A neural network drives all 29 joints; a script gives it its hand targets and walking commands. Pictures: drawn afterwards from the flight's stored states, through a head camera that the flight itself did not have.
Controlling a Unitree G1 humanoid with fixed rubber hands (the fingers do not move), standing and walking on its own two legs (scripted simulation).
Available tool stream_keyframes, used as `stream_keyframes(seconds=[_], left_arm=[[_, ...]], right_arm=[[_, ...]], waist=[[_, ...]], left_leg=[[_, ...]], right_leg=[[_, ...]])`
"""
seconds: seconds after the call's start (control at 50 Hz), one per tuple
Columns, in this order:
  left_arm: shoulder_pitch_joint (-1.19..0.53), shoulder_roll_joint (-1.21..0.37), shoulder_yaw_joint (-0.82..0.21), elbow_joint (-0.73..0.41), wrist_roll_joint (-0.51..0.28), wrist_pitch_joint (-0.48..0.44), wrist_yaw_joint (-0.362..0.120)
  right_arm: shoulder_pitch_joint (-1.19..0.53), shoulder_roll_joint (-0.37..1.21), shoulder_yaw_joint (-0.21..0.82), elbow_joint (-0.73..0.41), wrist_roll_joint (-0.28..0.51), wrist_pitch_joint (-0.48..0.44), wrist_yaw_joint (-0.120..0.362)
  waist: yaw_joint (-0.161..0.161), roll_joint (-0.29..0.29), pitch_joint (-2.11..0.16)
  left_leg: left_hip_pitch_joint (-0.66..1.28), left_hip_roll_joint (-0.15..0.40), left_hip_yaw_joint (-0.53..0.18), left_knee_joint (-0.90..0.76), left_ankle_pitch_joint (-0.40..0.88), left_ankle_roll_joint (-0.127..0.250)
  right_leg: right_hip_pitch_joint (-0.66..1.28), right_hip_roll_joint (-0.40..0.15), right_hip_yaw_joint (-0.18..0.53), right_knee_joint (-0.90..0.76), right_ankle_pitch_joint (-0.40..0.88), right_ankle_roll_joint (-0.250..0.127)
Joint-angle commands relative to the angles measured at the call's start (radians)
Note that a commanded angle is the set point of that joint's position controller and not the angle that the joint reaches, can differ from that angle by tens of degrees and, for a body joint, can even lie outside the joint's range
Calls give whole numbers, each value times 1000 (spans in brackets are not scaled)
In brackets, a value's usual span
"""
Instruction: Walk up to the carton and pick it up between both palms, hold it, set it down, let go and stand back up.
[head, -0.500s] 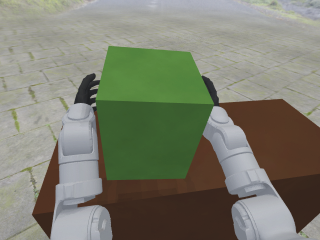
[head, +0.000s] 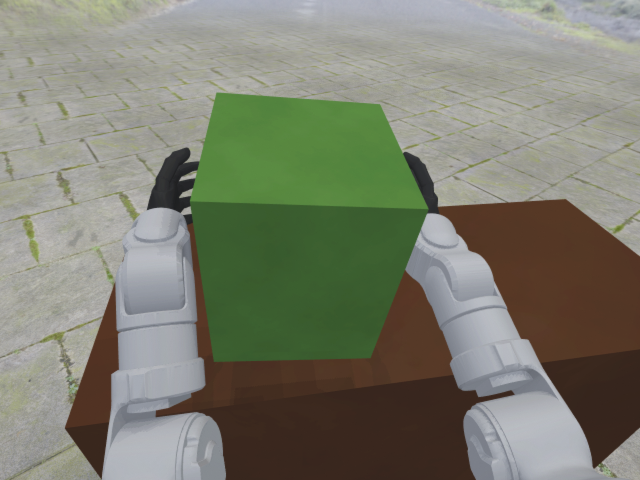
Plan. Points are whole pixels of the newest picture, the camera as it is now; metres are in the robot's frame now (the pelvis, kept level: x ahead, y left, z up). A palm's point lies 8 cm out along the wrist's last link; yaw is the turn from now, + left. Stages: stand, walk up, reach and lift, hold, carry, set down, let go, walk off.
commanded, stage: hold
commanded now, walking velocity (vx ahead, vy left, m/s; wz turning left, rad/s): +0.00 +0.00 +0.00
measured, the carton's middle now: (297, 232) +0.38 +0.01 +0.19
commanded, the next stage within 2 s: none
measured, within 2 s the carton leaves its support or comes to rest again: neither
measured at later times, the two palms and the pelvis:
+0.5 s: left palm (171, 213) +0.36 +0.15 +0.23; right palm (422, 213) +0.36 -0.14 +0.22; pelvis +0.00 +0.00 +0.00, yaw +0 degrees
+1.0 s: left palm (171, 214) +0.36 +0.15 +0.23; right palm (422, 216) +0.36 -0.14 +0.22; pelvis +0.00 +0.00 +0.00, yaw +0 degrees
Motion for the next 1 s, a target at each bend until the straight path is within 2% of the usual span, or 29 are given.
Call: stream_keyframes(seconds=[0.0, 0.02, 0.06, 0.12, 0.14, 0.18, 0.22, 0.26, 0.28, 0.3, 0.34, 0.36, 0.42, 0.44, 0.46, 0.5, 0.52, 0.54, 0.58, 0.62, 0.66, 0.7, 0.78, 0.8, 0.86, 0.88, 0.9, 0.94, 0.98], left_arm=[[-566, -561, -444, -51, -147, -59, -126], [-578, -563, -447, -53, -143, -59, -124], [-588, -581, -467, -77, -162, -65, -116], [-609, -576, -468, -65, -168, -73, -112], [-597, -585, -470, -63, -176, -77, -107], [-605, -575, -473, -80, -180, -83, -103], [-608, -555, -435, -28, -159, -79, -106], [-587, -566, -439, -26, -157, -76, -108], [-601, -579, -457, -66, -174, -79, -106], [-584, -562, -447, -35, -158, -72, -108], [-589, -550, -422, -27, -154, -71, -115], [-584, -542, -398, 1, -138, -69, -119], [-604, -555, -431, -39, -153, -73, -125], [-609, -553, -426, -9, -148, -72, -127], [-625, -555, -424, -11, -150, -74, -128], [-617, -569, -454, -63, -166, -81, -119], [-596, -559, -446, -45, -156, -78, -119], [-601, -561, -447, -52, -158, -78, -121], [-625, -574, -459, -72, -173, -82, -122], [-606, -577, -479, -101, -185, -82, -116], [-571, -568, -448, -39, -160, -68, -118], [-584, -572, -471, -92, -170, -73, -115], [-582, -545, -431, -57, -143, -63, -117], [-586, -551, -433, -41, -143, -60, -119], [-592, -566, -474, -108, -170, -69, -114], [-581, -564, -456, -70, -154, -64, -116], [-591, -562, -456, -70, -158, -66, -120], [-590, -563, -447, -65, -162, -70, -123], [-587, -571, -470, -62, -168, -74, -117]], right_arm=[[-772, 565, 334, -299, 75, -54, 100], [-766, 555, 320, -277, 71, -53, 104], [-782, 562, 328, -306, 78, -64, 111], [-812, 576, 329, -307, 69, -64, 111], [-823, 588, 338, -337, 72, -69, 112], [-794, 597, 352, -307, 79, -63, 111], [-805, 592, 342, -276, 71, -54, 110], [-826, 593, 346, -307, 77, -66, 112], [-829, 601, 360, -325, 90, -69, 111], [-806, 582, 347, -292, 82, -60, 106], [-810, 590, 350, -288, 79, -53, 100], [-805, 588, 341, -263, 72, -50, 100], [-804, 601, 340, -284, 74, -55, 96], [-806, 596, 323, -264, 65, -53, 96], [-818, 604, 327, -270, 68, -56, 99], [-788, 601, 339, -278, 86, -56, 101], [-782, 594, 345, -279, 82, -51, 98], [-772, 590, 343, -271, 84, -48, 99], [-793, 597, 339, -296, 82, -55, 100], [-779, 584, 355, -320, 91, -60, 99], [-804, 570, 358, -328, 95, -57, 95], [-807, 585, 374, -362, 100, -61, 93], [-787, 571, 353, -296, 90, -48, 103], [-795, 569, 338, -284, 80, -51, 107], [-764, 580, 349, -301, 88, -55, 103], [-771, 574, 344, -297, 84, -52, 101], [-772, 575, 340, -295, 78, -52, 101], [-781, 581, 346, -312, 76, -58, 101], [-805, 584, 355, -340, 80, -65, 103]], waist=[[-14, 78, -358], [-20, 95, -340], [-15, 97, -384], [-15, 82, -394], [-6, 65, -425], [-16, 60, -430], [6, 48, -364], [16, 49, -400], [9, 57, -439], [-2, 65, -391], [0, 36, -372], [13, 34, -336], [-8, 57, -375], [-16, 57, -356], [-8, 61, -364], [-19, 78, -404], [-14, 71, -368], [-23, 70, -374], [-20, 70, -407], [-22, 76, -422], [-9, 59, -371], [-12, 62, -420], [10, 51, -357], [9, 63, -344], [-21, 82, -403], [-16, 77, -374], [-23, 73, -372], [-12, 50, -385], [-11, 68, -401]], left_leg=[[110, -45, 40, -20, 205, -15], [98, -39, 35, -28, 193, -19], [115, -39, 32, -14, 238, -26], [106, -44, 35, -18, 191, -17], [111, -44, 36, -12, 210, -11], [117, -47, 32, -6, 236, -13], [94, -46, 39, -30, 172, -2], [89, -46, 42, -21, 199, 4], [110, -46, 37, -8, 241, -3], [113, -49, 37, -6, 231, -6], [100, -54, 43, -13, 204, 3], [81, -56, 48, -28, 170, 9], [88, -57, 47, -24, 176, 0], [85, -56, 44, -26, 156, -1], [78, -55, 45, -30, 142, 3], [105, -49, 36, -15, 218, -14], [110, -55, 42, -13, 235, -17], [115, -53, 37, -13, 225, -18], [113, -53, 36, -14, 220, -18], [143, -48, 30, 3, 278, -25], [116, -52, 34, -6, 250, -12], [130, -51, 38, 5, 280, -19], [111, -44, 42, -22, 221, -8], [97, -42, 44, -32, 179, -6], [134, -50, 39, 1, 269, -21], [129, -50, 40, -8, 243, -19], [115, -52, 37, -14, 224, -16], [102, -51, 39, -21, 203, -8], [105, -50, 38, -10, 223, -10]], right_leg=[[4, 69, -38, -19, 129, 31], [1, 74, -44, -22, 96, 23], [-1, 76, -44, -16, 125, 22], [-6, 75, -42, -19, 93, 31], [8, 79, -42, -14, 118, 32], [10, 78, -41, -8, 157, 37], [-8, 71, -33, -23, 95, 38], [13, 71, -31, -15, 122, 36], [27, 75, -31, -6, 162, 37], [15, 70, -30, -12, 155, 36], [10, 64, -28, -20, 150, 44], [10, 62, -28, -24, 125, 47], [31, 62, -29, -16, 151, 46], [17, 58, -31, -24, 131, 45], [11, 60, -30, -20, 116, 43], [27, 69, -34, -7, 165, 38], [22, 70, -36, -13, 178, 40], [18, 70, -37, -12, 168, 41], [9, 69, -38, -15, 143, 39], [12, 78, -41, -8, 181, 35], [17, 71, -36, -21, 166, 39], [37, 77, -36, -11, 194, 39], [3, 76, -38, -23, 115, 36], [-7, 75, -41, -26, 78, 31], [19, 72, -30, -10, 182, 33], [14, 71, -34, -18, 158, 34], [15, 70, -38, -23, 146, 35], [20, 71, -35, -16, 137, 39], [20, 69, -32, -12, 162, 37]])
